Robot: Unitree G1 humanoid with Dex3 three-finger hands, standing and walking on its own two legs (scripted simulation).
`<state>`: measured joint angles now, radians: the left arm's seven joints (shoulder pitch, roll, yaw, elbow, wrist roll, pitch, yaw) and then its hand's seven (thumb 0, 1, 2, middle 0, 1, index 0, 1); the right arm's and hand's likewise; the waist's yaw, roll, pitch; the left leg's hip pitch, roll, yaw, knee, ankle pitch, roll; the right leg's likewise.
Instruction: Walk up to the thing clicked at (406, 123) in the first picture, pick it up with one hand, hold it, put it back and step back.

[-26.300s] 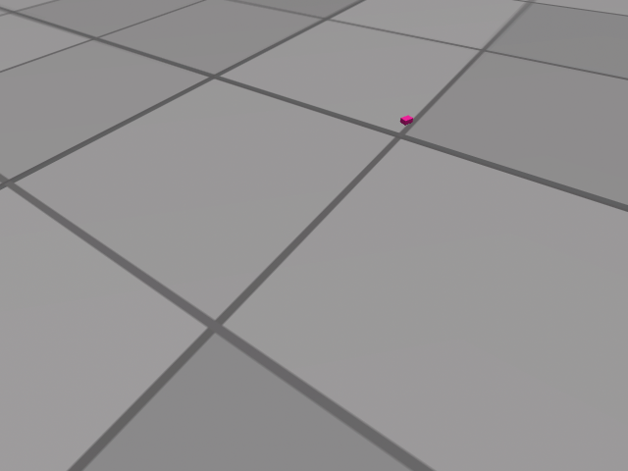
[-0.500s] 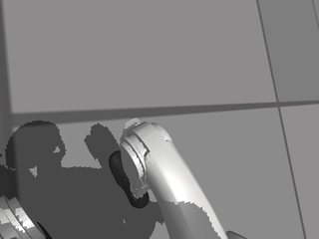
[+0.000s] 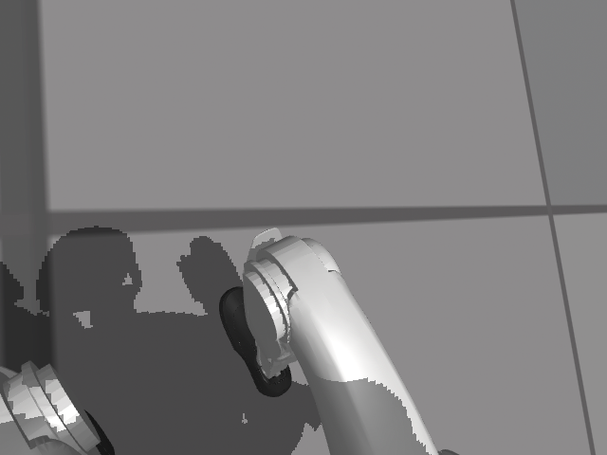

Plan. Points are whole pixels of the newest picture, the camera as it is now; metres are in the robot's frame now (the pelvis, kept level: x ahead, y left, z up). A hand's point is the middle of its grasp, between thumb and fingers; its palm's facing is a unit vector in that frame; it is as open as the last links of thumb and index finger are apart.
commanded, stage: settle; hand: left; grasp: from above
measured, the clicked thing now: out of the picture +0.46 +0.35 -0.30
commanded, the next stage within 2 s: lift in 0.68 s
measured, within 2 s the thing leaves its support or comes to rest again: neither
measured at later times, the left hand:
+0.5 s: hand out of the picture +0.44 +0.33 -0.19, palm faces -0.22 -0.35 -0.91, open 5.2 cm
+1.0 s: hand out of the picture +0.42 +0.34 -0.12, palm faces -0.24 -0.38 -0.89, open 5.9 cm
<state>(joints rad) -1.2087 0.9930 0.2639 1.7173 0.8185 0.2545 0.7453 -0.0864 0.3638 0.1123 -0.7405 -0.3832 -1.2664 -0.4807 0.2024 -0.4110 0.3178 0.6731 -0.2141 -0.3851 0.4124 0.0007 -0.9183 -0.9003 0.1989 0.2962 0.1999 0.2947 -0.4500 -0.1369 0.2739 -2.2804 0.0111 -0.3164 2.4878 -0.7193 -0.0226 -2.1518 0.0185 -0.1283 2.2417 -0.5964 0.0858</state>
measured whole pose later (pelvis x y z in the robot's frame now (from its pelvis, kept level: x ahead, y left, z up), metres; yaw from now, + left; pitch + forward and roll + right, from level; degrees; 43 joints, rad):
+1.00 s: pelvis +0.01 -0.02 +0.03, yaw +8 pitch +35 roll -6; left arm -1.09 0.64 0.22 1.56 0.83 0.33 0.46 -0.09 0.35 0.13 -0.76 -0.38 -1.17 -0.44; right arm 0.22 -0.34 0.04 0.86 -0.15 -0.30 0.29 0.00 -0.92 -0.90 0.20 0.30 0.20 0.30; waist -0.28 0.05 -0.04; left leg -2.23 0.02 -0.15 2.33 -0.70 -0.04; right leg -2.20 -0.02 0.01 2.23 -0.63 0.08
